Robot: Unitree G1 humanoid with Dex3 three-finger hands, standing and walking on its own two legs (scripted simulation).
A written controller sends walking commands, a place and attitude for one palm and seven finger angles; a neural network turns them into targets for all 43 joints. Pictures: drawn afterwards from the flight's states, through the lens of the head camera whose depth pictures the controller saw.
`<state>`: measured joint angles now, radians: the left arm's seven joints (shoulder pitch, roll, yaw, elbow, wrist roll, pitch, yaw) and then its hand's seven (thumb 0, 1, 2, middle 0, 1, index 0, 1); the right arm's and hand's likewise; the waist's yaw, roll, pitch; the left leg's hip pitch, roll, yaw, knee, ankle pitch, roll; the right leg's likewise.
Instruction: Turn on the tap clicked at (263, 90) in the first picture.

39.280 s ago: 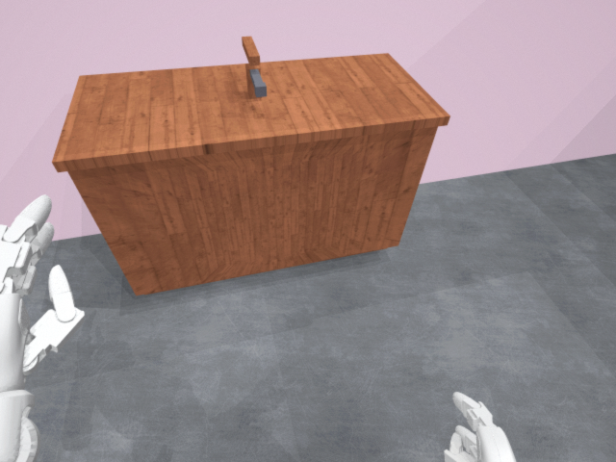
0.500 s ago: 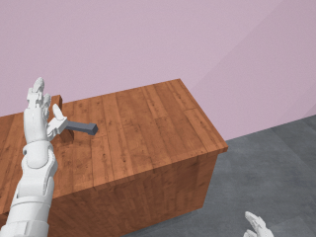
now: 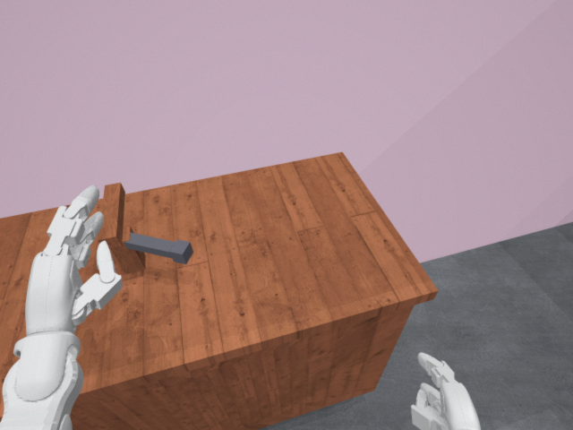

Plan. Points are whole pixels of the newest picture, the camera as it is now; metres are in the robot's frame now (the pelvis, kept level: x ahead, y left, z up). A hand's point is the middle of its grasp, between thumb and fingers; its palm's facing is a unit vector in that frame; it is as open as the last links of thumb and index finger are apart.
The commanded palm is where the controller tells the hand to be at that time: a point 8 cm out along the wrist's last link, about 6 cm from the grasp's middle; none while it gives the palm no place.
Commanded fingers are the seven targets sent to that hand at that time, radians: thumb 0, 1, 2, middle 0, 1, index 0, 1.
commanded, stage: draw the hand back beside the body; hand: left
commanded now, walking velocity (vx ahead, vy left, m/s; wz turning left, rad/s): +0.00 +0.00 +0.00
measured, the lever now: (181, 251) +0.38 +0.24 +0.01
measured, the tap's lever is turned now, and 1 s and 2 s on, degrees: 58 58 58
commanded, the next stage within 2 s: step back with the hand held close in 0.52 s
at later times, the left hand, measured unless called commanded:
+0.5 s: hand (88, 304) +0.19 +0.24 +0.15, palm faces +0.41 -0.84 -0.35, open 7.4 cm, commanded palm +0.15 +0.28 +0.17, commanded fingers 0.00 0.90 0.90 -0.20 -0.30 -0.20 -0.30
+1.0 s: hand (71, 328) +0.17 +0.25 +0.15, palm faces +0.31 -0.85 -0.43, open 7.4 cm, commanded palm +0.12 +0.29 +0.17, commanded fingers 0.00 0.90 0.90 -0.20 -0.30 -0.20 -0.30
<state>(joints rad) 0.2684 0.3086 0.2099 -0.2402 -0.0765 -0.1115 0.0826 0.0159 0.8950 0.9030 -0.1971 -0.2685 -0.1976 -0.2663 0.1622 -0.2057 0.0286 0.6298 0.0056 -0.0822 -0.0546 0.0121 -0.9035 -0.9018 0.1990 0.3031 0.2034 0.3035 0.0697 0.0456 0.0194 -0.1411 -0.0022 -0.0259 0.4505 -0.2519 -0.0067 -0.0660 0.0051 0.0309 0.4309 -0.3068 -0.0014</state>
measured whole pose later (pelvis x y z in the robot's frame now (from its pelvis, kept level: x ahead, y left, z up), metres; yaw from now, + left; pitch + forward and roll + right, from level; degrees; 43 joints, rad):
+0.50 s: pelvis +0.00 +0.00 +0.00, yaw +1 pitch -3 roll +0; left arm 0.43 0.33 0.27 -0.40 -0.08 -0.09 0.09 0.02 0.89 0.90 -0.21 -0.30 -0.21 -0.30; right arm 0.17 -0.21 0.02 0.63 0.00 -0.07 -0.07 0.01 -0.90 -0.90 0.20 0.30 0.20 0.30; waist 0.08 0.06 0.01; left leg -0.16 0.00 -0.05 0.49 -0.27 -0.01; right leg -0.07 0.01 0.01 0.45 -0.32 -0.01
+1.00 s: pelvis -0.04 +0.01 +0.00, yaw +0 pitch +0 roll -1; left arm 0.50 0.38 0.32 -0.47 -0.08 -0.15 0.09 0.02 0.89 0.90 -0.21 -0.30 -0.21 -0.30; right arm 0.15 -0.23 -0.01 0.55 0.02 -0.02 -0.09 0.01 -0.90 -0.90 0.20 0.30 0.20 0.30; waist 0.02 0.05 0.04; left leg -0.31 0.01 -0.02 0.51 -0.21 0.01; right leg -0.23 0.01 0.04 0.47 -0.25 0.02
